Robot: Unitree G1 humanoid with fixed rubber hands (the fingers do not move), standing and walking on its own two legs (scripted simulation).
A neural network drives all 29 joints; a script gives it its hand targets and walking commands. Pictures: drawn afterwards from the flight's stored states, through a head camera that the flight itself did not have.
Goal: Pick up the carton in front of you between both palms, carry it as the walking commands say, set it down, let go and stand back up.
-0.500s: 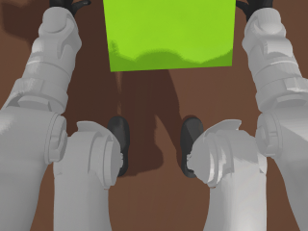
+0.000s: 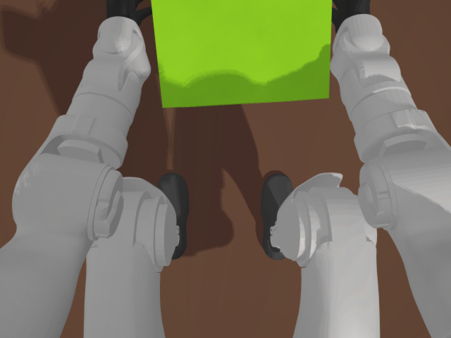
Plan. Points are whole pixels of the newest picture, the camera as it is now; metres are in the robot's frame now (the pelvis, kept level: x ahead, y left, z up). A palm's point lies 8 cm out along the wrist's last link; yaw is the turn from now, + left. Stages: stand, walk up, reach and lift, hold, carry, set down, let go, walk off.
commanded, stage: reach and lift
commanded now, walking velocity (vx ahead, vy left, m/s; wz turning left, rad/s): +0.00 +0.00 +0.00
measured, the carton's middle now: (237, 40) +0.52 -0.03 -0.25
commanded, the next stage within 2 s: none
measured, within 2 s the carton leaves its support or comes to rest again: leaves its support in 0.24 s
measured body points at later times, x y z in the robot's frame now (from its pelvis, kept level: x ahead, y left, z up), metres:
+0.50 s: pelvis +0.00 +0.01 +0.02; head +0.29 -0.03 +0.36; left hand +0.53 +0.11 -0.07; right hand +0.51 -0.20 -0.07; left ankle +0.13 +0.13 -0.34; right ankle +0.12 -0.12 -0.34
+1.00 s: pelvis +0.02 +0.01 +0.15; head +0.24 -0.02 +0.54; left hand +0.50 +0.11 +0.09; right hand +0.47 -0.19 +0.09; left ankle +0.12 +0.13 -0.34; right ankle +0.12 -0.12 -0.34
